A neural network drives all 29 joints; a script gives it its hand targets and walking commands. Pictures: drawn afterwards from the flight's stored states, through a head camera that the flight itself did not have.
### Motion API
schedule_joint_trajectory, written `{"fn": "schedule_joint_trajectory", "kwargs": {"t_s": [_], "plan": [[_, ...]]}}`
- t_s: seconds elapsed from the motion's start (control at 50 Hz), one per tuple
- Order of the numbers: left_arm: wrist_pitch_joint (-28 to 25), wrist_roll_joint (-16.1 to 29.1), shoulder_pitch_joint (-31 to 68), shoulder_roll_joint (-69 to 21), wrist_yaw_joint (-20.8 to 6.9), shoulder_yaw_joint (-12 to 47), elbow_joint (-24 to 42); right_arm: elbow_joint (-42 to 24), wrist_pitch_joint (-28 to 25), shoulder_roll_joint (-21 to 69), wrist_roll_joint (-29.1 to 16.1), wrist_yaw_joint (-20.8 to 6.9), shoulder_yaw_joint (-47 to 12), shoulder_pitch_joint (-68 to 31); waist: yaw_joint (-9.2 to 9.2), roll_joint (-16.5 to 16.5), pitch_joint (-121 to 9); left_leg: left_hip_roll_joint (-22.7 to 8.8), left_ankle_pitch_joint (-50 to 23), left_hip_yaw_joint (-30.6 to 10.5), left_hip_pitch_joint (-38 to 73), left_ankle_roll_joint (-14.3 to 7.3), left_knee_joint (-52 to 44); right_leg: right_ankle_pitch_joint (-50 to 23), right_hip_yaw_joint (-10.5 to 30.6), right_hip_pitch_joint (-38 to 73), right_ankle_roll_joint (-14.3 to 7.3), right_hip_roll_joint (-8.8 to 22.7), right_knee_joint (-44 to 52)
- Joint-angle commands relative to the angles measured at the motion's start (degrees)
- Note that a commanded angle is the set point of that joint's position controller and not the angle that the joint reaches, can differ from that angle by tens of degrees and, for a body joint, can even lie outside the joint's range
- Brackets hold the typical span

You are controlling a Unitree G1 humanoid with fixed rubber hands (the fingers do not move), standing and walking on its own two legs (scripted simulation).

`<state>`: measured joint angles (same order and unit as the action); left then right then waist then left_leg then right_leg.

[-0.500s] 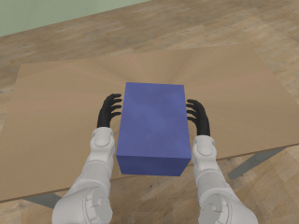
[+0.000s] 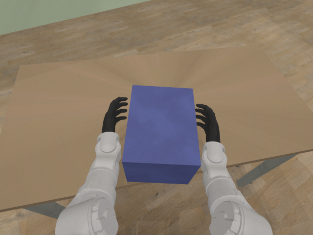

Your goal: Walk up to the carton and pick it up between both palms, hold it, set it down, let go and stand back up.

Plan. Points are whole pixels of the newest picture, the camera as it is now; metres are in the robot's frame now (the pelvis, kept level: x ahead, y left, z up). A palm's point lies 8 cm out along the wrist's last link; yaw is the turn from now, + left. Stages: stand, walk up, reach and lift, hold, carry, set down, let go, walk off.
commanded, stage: reach and lift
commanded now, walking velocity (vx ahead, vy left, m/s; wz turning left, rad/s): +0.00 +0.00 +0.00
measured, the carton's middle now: (160, 134) +0.40 -0.03 -0.03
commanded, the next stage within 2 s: none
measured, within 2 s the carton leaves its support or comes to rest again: leaves its support in 1.20 s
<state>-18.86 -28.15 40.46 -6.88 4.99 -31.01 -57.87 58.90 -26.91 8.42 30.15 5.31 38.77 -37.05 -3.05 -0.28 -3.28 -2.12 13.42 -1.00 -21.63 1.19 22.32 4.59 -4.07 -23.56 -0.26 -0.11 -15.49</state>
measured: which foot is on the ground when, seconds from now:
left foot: down 0.00-1.00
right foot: down 0.00-1.00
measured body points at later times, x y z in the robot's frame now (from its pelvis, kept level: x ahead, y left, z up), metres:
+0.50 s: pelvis +0.00 +0.00 +0.00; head +0.09 +0.01 +0.44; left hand +0.41 +0.11 +0.02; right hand +0.38 -0.16 +0.01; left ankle -0.04 +0.13 -0.74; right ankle +0.02 -0.12 -0.74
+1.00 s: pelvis -0.01 -0.01 +0.00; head +0.07 +0.01 +0.44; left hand +0.40 +0.12 +0.02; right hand +0.37 -0.15 +0.02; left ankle -0.04 +0.13 -0.74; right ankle +0.02 -0.12 -0.74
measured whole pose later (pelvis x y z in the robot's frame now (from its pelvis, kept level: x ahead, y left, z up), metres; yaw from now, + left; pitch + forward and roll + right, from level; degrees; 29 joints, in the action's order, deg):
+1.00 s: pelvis -0.01 -0.01 +0.00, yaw +1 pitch +14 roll -1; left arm -22.3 -23.9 40.2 -5.2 6.0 -28.0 -61.0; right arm 64.0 -32.2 6.6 27.7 8.4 35.2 -37.3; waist -2.6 -0.9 -5.3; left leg -2.0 10.9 -2.2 -23.6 1.8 20.5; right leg 2.2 -5.4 -24.8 -0.8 0.0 -13.0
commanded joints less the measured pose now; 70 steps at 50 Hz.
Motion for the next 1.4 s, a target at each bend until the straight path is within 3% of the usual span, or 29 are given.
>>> {"fn": "schedule_joint_trajectory", "kwargs": {"t_s": [0.0, 0.16, 0.28, 0.3, 0.54, 0.7, 0.8, 0.94, 1.16, 1.38], "plan": [[-0.78, -2.94, 21.97, -26.81, -4.78, 13.14, -3.77, 4.04, -1.68, 26.33, 5.06, -6.54, -15.48, -25.99, 0.47, 1.88, -25.89, 1.53, -16.22, 6.22, -4.66, 1.86, -2.89, -23.02, -2.36, 30.54, -0.35, -0.37, -5.9], [-0.99, -2.81, 22.55, -26.38, -5.28, 12.77, -3.11, 2.92, -1.83, 27.0, 5.34, -6.36, -15.9, -26.48, 0.57, 0.83, -26.18, 1.8, -14.1, 5.89, -6.06, 0.78, -4.08, -23.62, -1.78, 32.48, 0.3, 0.05, -5.66], [-0.97, -2.56, 22.51, -26.73, -5.19, 13.58, -3.71, 3.64, -2.06, 27.8, 4.81, -5.89, -17.09, -26.4, 0.54, 1.12, -26.37, 1.76, -15.14, 5.94, -6.36, 1.26, -3.86, -25.07, -2.07, 32.53, 0.01, -0.12, -5.7], [0.01, -3.42, 20.73, -28.14, -5.89, 12.34, -4.69, 3.52, -1.6, 28.24, 5.0, -6.45, -16.2, -24.36, 0.62, 3.24, -22.7, 1.88, -16.06, 4.86, -3.19, 1.92, -3.79, -22.74, -2.06, 31.26, -0.23, 0.14, -5.13], [0.54, -2.48, 20.52, -28.76, -6.01, 13.92, -3.67, 1.93, -2.26, 27.66, 4.19, -6.39, -18.15, -24.56, 0.31, 2.28, -24.78, 1.68, -17.6, 4.78, -3.29, 1.79, -3.71, -23.97, -2.33, 30.34, -0.18, -0.16, -4.72], [-5.04, -1.07, 26.19, -29.85, -4.72, 17.51, -2.36, 2.26, -9.43, 27.37, 5.11, -5.52, -20.05, -30.71, 0.03, 1.76, -34.02, 1.34, -24.69, 4.85, -4.32, 2.91, -1.44, -33.11, -3.25, 31.92, -0.33, -0.46, -6.92], [-7.0, -1.23, 27.75, -30.07, -4.69, 18.41, -3.03, 4.45, -12.01, 26.99, 5.58, -4.95, -20.07, -31.75, -0.13, 1.23, -34.77, 1.42, -23.16, 4.78, -3.63, 2.8, -2.22, -31.32, -3.42, 31.49, -0.16, -0.39, -6.21], [-5.52, 0.32, 28.44, -30.4, -5.23, 19.65, -3.82, 6.34, -9.45, 27.4, 3.95, -3.65, -21.14, -30.89, 0.03, 1.63, -32.53, 2.09, -17.16, 5.36, -1.96, 2.6, -3.8, -23.5, -3.09, 28.75, -0.05, -0.63, -3.88], [-5.67, 4.94, 31.83, -31.11, -4.94, 24.76, -1.55, 4.28, -7.17, 29.55, -0.2, -3.04, -28.41, -32.75, 0.27, 2.02, -36.54, 2.39, -16.2, 4.73, -2.24, 2.68, -2.96, -25.22, -2.23, 30.16, 0.39, -0.99, -5.06], [-3.38, 10.6, 33.35, -33.46, -5.48, 31.22, 1.51, -1.07, -0.77, 32.77, -9.3, -1.97, -39.83, -33.1, -0.28, 1.42, -34.82, 2.99, -13.62, 2.78, -0.35, 2.15, -2.7, -24.19, -0.5, 31.59, 0.89, -0.94, -5.04]]}}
